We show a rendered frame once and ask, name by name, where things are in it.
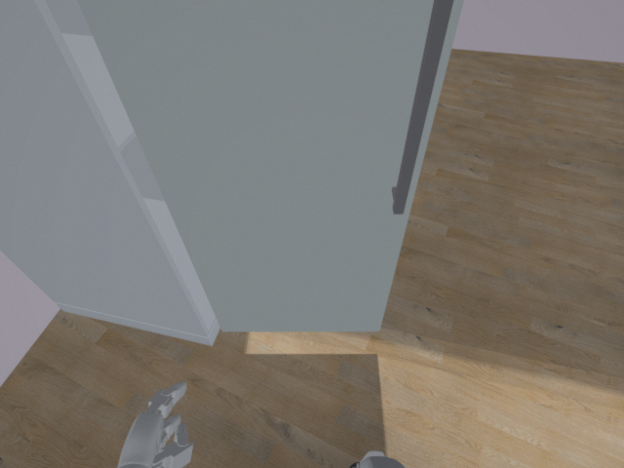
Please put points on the handle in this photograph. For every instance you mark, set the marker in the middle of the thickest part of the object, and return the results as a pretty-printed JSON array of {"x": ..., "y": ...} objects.
[{"x": 432, "y": 52}]

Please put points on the robot left hand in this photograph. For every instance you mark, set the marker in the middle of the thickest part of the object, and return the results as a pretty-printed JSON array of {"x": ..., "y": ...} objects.
[{"x": 146, "y": 441}]

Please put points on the fridge door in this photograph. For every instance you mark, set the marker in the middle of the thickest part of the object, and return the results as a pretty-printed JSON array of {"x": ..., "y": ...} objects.
[{"x": 275, "y": 130}]

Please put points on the robot right shin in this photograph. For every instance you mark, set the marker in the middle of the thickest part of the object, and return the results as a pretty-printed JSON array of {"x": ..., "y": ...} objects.
[{"x": 373, "y": 453}]

